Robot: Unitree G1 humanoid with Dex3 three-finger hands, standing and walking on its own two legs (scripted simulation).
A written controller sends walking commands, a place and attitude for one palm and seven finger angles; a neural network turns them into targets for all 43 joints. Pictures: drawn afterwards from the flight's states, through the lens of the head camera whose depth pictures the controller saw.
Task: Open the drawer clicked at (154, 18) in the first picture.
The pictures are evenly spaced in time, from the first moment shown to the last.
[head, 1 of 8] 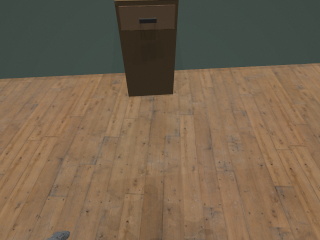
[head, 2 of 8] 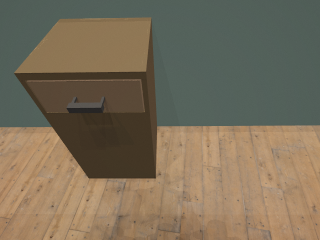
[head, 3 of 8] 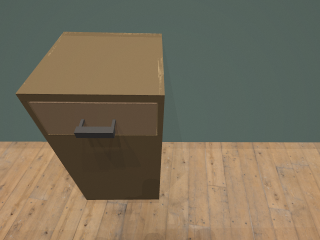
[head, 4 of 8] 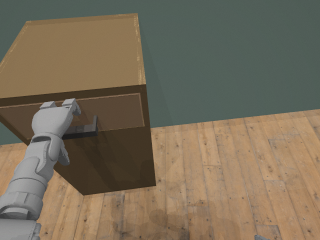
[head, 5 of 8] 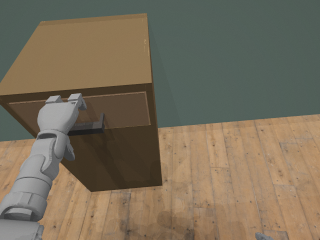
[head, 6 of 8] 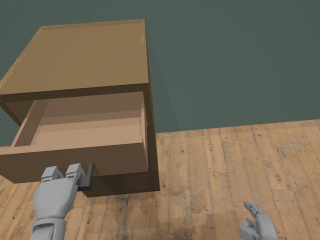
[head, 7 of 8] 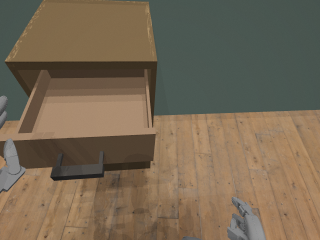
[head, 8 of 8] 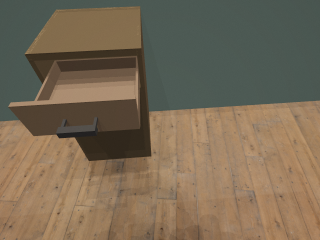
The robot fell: no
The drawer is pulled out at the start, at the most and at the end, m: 0.00 0.29 0.25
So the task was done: yes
